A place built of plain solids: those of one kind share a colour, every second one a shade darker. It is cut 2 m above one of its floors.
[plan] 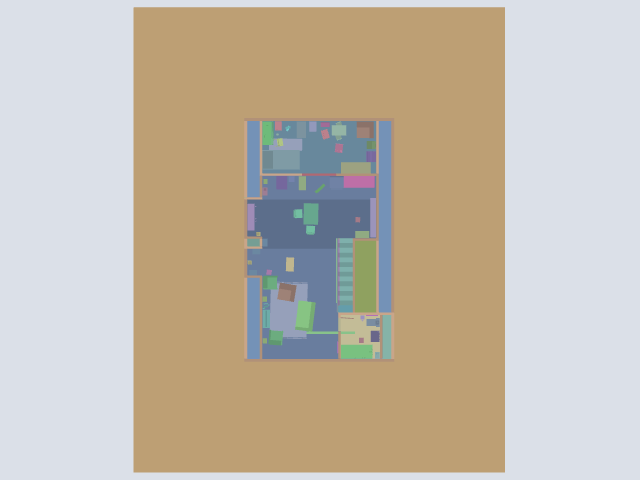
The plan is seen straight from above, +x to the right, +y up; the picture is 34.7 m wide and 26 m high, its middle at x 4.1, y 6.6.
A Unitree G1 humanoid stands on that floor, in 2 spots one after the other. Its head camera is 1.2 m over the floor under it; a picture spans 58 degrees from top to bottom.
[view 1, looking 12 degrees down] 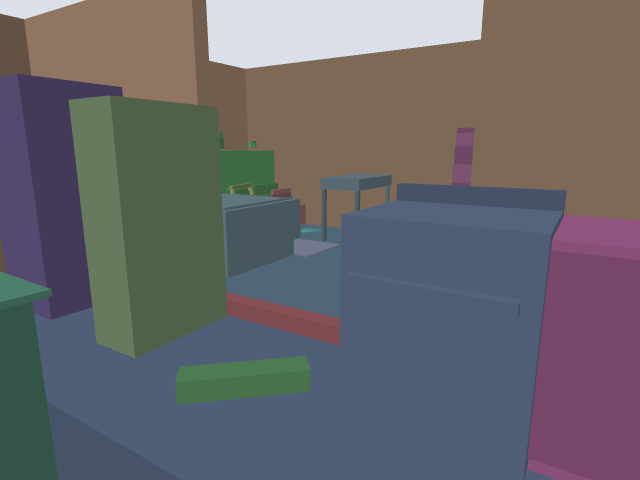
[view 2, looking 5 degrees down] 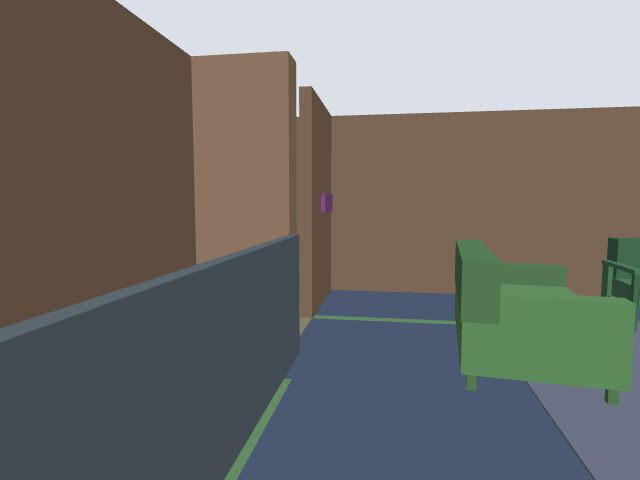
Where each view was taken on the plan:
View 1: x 5.48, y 7.89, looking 122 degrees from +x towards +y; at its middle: upper_floor_bedroom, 5.20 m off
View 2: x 4.33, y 5.97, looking -81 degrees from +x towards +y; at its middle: wall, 4.92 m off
